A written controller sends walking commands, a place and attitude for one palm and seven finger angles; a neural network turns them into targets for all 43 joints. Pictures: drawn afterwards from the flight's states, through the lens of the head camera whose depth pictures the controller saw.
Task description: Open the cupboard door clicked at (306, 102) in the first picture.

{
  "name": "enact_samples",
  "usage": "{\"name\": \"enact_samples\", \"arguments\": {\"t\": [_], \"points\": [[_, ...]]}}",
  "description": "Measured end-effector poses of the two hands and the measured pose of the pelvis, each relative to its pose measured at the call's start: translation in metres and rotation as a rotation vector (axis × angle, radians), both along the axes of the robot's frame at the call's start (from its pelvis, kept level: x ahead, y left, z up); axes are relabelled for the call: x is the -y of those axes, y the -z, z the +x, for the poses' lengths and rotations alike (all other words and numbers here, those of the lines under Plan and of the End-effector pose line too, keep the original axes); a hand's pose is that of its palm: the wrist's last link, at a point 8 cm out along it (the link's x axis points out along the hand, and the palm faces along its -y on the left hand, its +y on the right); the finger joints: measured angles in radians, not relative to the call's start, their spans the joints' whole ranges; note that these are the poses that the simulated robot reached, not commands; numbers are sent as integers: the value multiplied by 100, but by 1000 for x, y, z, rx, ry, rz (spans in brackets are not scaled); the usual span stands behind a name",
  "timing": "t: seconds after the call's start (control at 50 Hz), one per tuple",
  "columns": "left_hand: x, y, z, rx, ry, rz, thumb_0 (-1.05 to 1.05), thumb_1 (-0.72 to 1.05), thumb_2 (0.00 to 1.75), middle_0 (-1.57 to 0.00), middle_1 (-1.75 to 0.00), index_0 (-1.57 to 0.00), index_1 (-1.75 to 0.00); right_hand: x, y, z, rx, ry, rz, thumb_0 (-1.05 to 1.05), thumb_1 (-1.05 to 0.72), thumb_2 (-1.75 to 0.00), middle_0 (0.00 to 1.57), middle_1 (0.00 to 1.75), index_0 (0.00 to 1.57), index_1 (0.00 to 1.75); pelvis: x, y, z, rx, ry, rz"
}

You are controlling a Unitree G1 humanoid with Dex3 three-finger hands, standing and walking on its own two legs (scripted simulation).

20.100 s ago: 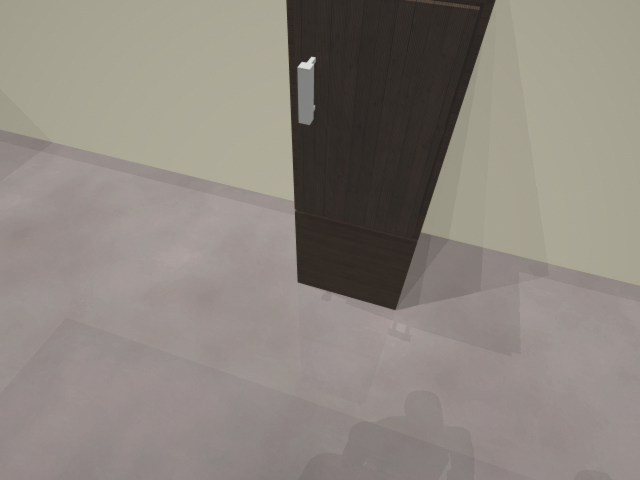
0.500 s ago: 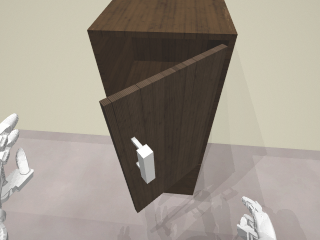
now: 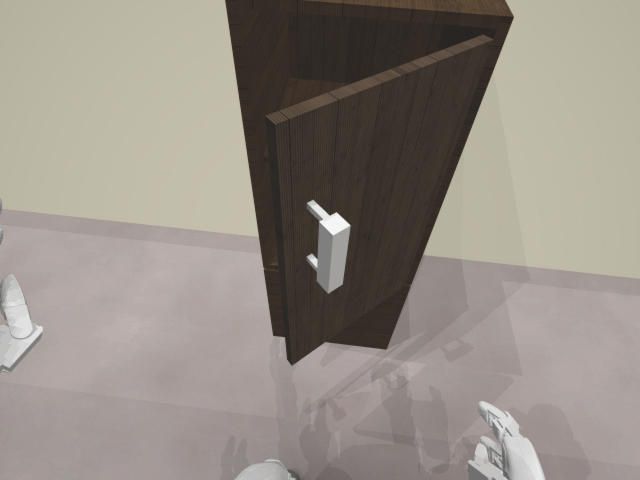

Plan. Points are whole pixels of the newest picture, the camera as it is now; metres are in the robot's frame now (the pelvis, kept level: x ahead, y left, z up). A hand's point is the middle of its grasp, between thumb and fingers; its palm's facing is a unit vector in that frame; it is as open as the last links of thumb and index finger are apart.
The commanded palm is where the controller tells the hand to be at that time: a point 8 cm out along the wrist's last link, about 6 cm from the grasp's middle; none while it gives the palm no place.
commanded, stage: step back with the hand held close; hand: left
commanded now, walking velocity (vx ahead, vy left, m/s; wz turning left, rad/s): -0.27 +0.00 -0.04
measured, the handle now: (322, 245) +0.39 +0.03 +0.07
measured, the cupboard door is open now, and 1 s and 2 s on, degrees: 44 44 44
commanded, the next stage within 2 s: stop stepping back and stand still in 0.32 s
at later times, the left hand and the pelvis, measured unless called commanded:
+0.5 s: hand out of the picture +0.11 +0.27 +0.18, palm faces +0.36 -0.83 -0.43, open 7.4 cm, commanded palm +0.06 +0.32 +0.19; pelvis -0.10 +0.03 +0.00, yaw -5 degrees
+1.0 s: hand out of the picture +0.02 +0.31 +0.19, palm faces +0.43 -0.81 -0.39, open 7.4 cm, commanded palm -0.03 +0.34 +0.19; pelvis -0.20 +0.05 +0.01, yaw -6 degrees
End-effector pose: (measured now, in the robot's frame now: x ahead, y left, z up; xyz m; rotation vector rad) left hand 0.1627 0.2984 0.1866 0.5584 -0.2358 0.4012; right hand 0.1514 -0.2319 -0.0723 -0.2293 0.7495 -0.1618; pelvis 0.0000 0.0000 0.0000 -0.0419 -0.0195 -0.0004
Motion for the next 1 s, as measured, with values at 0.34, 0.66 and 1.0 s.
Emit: {"name": "enact_samples", "arguments": {"t": [0.34, 0.66, 1.0], "points": [[-31, -16, -58, 131, 15, -39, 2, 89, 90, -21, -30, -21, -30, -35, -12, -60, 16, -22, 9, 2, -91, -90, 21, 30, 21, 30, -23, -6, -63, -35, 9, -49], [-37, 5, -89, 70, 117, -101, 1, 89, 90, -21, -30, -21, -30, -31, -13, -155, 40, 90, -35, 2, -91, -90, 21, 30, 21, 30, -44, -2, -131, 21, 99, 29], [-52, -12, -187, 65, 39, -55, 1, 89, 90, -21, -30, -21, -30, -30, -5, -254, -60, 118, -36, 2, -91, -90, 21, 30, 21, 30, -55, -14, -197, 1, 101, 49]]}}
